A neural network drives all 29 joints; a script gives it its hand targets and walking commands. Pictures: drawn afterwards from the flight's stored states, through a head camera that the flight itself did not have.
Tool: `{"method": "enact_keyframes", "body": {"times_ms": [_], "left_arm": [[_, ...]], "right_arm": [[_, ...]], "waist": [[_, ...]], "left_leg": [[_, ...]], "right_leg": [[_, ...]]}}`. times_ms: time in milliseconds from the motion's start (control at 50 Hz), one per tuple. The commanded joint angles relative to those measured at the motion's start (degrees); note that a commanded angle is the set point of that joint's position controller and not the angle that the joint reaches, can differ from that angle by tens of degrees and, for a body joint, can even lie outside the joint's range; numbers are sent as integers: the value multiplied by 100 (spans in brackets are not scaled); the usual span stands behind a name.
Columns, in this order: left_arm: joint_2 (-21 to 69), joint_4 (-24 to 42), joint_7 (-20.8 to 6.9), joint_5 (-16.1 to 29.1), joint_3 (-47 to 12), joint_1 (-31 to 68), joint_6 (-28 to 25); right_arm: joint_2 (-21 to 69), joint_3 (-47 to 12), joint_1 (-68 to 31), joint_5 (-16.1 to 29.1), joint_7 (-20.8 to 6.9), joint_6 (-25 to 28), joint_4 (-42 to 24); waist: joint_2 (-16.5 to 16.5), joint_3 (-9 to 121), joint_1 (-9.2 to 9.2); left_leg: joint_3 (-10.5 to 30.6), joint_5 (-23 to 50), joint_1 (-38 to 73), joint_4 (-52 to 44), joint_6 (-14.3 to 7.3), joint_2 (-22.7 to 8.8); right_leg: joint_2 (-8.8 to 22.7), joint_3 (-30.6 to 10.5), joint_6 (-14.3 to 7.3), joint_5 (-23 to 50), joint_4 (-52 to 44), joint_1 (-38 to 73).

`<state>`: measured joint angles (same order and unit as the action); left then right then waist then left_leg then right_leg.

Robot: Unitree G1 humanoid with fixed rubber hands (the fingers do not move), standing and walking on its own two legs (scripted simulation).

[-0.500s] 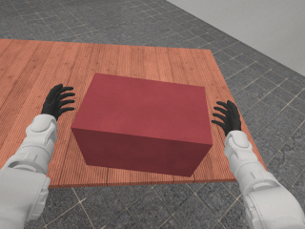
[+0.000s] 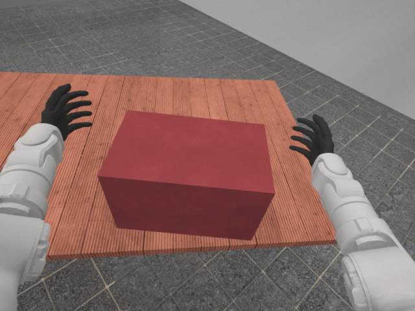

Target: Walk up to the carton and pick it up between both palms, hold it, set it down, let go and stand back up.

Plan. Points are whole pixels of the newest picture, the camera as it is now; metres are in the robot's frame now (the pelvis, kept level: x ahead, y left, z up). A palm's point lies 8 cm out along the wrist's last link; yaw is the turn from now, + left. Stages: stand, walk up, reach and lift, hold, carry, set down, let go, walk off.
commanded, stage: set down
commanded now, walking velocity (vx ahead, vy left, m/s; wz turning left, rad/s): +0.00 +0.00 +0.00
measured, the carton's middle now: (190, 176) +0.41 -0.01 +0.03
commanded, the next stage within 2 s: none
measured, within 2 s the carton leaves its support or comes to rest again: neither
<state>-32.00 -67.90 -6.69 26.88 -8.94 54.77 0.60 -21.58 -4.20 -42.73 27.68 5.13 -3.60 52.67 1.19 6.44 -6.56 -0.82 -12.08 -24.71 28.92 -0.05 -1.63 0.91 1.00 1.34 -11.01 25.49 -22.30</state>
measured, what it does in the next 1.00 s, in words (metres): stands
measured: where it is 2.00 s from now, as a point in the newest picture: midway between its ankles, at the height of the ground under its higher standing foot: outside the picture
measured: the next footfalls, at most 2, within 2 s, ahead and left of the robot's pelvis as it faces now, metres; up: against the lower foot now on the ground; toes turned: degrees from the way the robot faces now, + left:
none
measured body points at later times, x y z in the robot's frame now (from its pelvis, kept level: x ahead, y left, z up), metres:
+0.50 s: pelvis +0.02 +0.01 +0.01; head +0.02 +0.02 +0.46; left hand +0.44 +0.24 +0.14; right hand +0.36 -0.26 +0.12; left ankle +0.02 +0.12 -0.74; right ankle +0.01 -0.14 -0.74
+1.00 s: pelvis +0.02 +0.01 +0.01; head +0.00 +0.03 +0.46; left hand +0.35 +0.27 +0.11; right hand +0.29 -0.24 +0.10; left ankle +0.02 +0.12 -0.74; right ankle +0.01 -0.14 -0.74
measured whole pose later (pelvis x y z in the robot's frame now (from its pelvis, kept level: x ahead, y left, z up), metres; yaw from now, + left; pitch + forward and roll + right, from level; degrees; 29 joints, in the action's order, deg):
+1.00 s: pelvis +0.02 +0.01 +0.01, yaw -1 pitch -4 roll -1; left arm -28.5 -15.6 -7.9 19.0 6.8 13.3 18.6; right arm -16.6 4.2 -1.4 21.6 8.0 -17.8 2.5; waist 2.0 -2.4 -1.4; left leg -2.5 -11.7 -5.1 21.2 -0.3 -1.3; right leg 1.1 -0.5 1.7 -9.6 16.9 -2.9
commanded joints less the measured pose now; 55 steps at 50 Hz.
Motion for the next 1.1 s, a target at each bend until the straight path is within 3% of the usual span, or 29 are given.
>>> {"method": "enact_keyframes", "body": {"times_ms": [0, 20, 60, 80, 100, 120, 140, 200, 240, 260, 280, 320, 340, 420, 440, 520, 560, 620, 660, 680, 720, 760, 780, 800, 820, 880, 980, 1000, 1080], "left_arm": [[-1236, 826, 25, 107, 263, 2772, 239], [-1071, 671, 18, 106, 139, 2692, 253], [-1375, 1490, 19, 63, 445, 2868, 385], [-1067, 1950, 33, 18, 328, 2433, 492], [-1111, 1521, 13, -169, 498, 2483, 593], [-1149, 1672, -12, -228, 684, 2117, 753], [-1027, 1782, -25, -214, 623, 2366, 937], [-946, 1938, -153, -431, 800, 1644, 1231], [-949, 2192, -123, -652, 992, 1616, 1285], [-852, 2420, -93, -736, 1145, 1204, 1298], [-924, 2465, -122, -738, 1093, 1303, 1348], [-873, 3035, -138, -906, 1370, 738, 1351], [-797, 2907, -175, -953, 1340, 352, 1373], [-1219, 3882, -52, -735, 1522, 963, 1305], [-947, 3523, -19, -696, 1431, 422, 1326], [-1193, 4483, -26, -740, 1844, 59, 1366], [-1064, 4506, -29, -766, 1753, -155, 1484], [-1020, 4797, -15, -752, 1783, -337, 1506], [-911, 4788, -56, -799, 1801, -804, 1565], [-502, 4658, -155, -884, 1807, -2047, 1634], [-832, 5069, -177, -880, 1953, -1153, 1651], [-533, 5266, -244, -1020, 1842, -2068, 1672], [-780, 5678, -198, -907, 1969, -1464, 1617], [-684, 5650, -154, -813, 1825, -1519, 1614], [-703, 5898, -139, -766, 1887, -2117, 1511], [-804, 6153, -164, -789, 2047, -2399, 1523], [-852, 6245, -65, -644, 1931, -2261, 1561], [-613, 6340, -68, -708, 1977, -3184, 1535], [-551, 6776, -188, -741, 1942, -3563, 1575]], "right_arm": [[-1173, 315, -2780, 79, 56, -228, -1168], [-971, 262, -2659, 7, 48, -336, -934], [-1262, 429, -2882, 52, 81, -338, -1730], [-1152, 395, -2323, 82, 75, -392, -1577], [-1182, 478, -2255, -22, 95, -470, -1097], [-1210, 336, -2129, 177, 67, -554, -1371], [-1298, 561, -2262, 8, 107, -676, -1348], [-1166, 440, -1770, 3, 99, -844, -1813], [-1188, 628, -1475, -90, 141, -803, -1815], [-1092, 507, -1320, 52, 112, -768, -2139], [-1101, 622, -1167, -18, 114, -794, -2124], [-928, 457, -525, -60, 149, -761, -2352], [-899, 447, -260, -41, 126, -781, -2335], [-997, 820, -797, -171, 184, -722, -3812], [-840, 733, -378, -210, 173, -755, -3521], [-816, 923, -14, -263, 222, -732, -4614], [-832, 953, 233, -338, 207, -865, -4493], [-654, 1055, 623, -384, 225, -1031, -4690], [-608, 1099, 970, -558, 233, -1054, -4769], [-439, 832, 2049, -456, 245, -1040, -4678], [-681, 1047, 1393, -521, 285, -1065, -4928], [-463, 1102, 2409, -538, 304, -1059, -4981], [-602, 1186, 1831, -484, 278, -1050, -5393], [-516, 1263, 1891, -468, 275, -1112, -5211], [-440, 1072, 2352, -414, 242, -1062, -5721], [-404, 1113, 2730, -583, 296, -1101, -5958], [-225, 1377, 2562, -774, 282, -1406, -6248], [-97, 1230, 3487, -718, 279, -1366, -6290], [-129, 1153, 3931, -757, 306, -1366, -6295]], "waist": [[-344, 2097, 71], [-344, 1923, 33], [-372, 2742, 89], [-584, 2899, -67], [-621, 2546, -81], [-530, 2510, 161], [-590, 2346, -139], [-292, 1932, -23], [-606, 1992, -42], [-617, 1875, 129], [-616, 1757, -78], [-544, 1737, 140], [-340, 1391, -9], [-234, 1634, 117], [-324, 1312, 67], [-344, 1891, 314], [-368, 1450, 192], [-522, 1346, 332], [-342, 1153, 308], [-52, 821, 285], [-404, 967, 308], [-419, 500, 166], [-492, 695, 303], [-566, 452, 175], [-445, 552, 411], [-426, 582, 437], [-242, 77, 503], [-327, 139, 535], [-588, -15, 500]], "left_leg": [[48, 833, 1728, -363, -20, 173], [87, 780, 1621, -407, -27, 154], [25, 1530, 2015, -288, 22, 213], [31, 1880, 2456, -338, 83, 229], [41, 2020, 2390, -268, 112, 175], [20, 2087, 2584, -306, 107, 161], [66, 1949, 2568, -413, 131, 191], [42, 1992, 2402, -580, 101, 199], [13, 2170, 2592, -563, 157, 238], [34, 2351, 2587, -546, 140, 241], [-72, 2362, 2644, -589, 176, 282], [-41, 2928, 2727, -559, 189, 281], [38, 2785, 2688, -654, 160, 266], [-89, 2059, 2483, -795, 127, 297], [-58, 2037, 2507, -764, 111, 261], [-153, 2241, 2748, -689, 98, 316], [-76, 2077, 2666, -843, 116, 247], [-157, 1642, 2612, -827, 117, 252], [-136, 1523, 2605, -887, 59, 225], [-82, 1752, 2765, -933, 36, 186], [-119, 1971, 2646, -917, 111, 214], [-78, 2058, 2787, -950, 158, 209], [-68, 1905, 2705, -945, 207, 194], [-70, 1540, 2667, -952, 203, 185], [-63, 1593, 2699, -933, 172, 175], [-159, 1730, 2634, -979, 173, 214], [-93, 436, 2257, -1189, 61, 99], [-91, 722, 2426, -1171, 55, 91], [-52, 1655, 2490, -1029, 173, 72]], "right_leg": [[-206, 96, -191, 630, -500, 383], [-126, 90, -223, 610, -504, 334], [-175, 67, -175, 1541, -476, 859], [-213, 35, -189, 1907, -472, 976], [-264, 62, -230, 1729, -464, 836], [-279, 71, -197, 1679, -572, 973], [-256, 138, -223, 1536, -751, 944], [-243, 117, -160, 1781, -749, 1511], [-277, 56, -189, 1893, -771, 1594], [-296, 68, -208, 1955, -791, 1607], [-293, 67, -201, 1984, -830, 1658], [-292, 42, -157, 2606, -836, 1997], [-296, 24, -155, 2525, -856, 2046], [-347, 72, -77, 1585, -932, 1826], [-336, 83, -128, 1638, -890, 1681], [-359, 16, -133, 1862, -922, 1959], [-351, 36, -175, 1535, -986, 1841], [-287, -25, -172, 1138, -1059, 1775], [-286, 6, -208, 1051, -1056, 1752], [-311, 61, -209, 1379, -989, 2057], [-277, -15, -213, 1464, -1028, 2001], [-264, -16, -248, 1476, -1115, 2066], [-321, 27, -240, 1111, -1129, 1870], [-297, 38, -261, 753, -1147, 1648], [-278, -83, -316, 900, -1115, 1835], [-254, -69, -270, 1172, -1121, 2024], [-179, -149, -313, -40, -1156, 1576], [-201, -133, -335, 356, -1106, 1810], [-201, -187, -378, 881, -1181, 2018]]}}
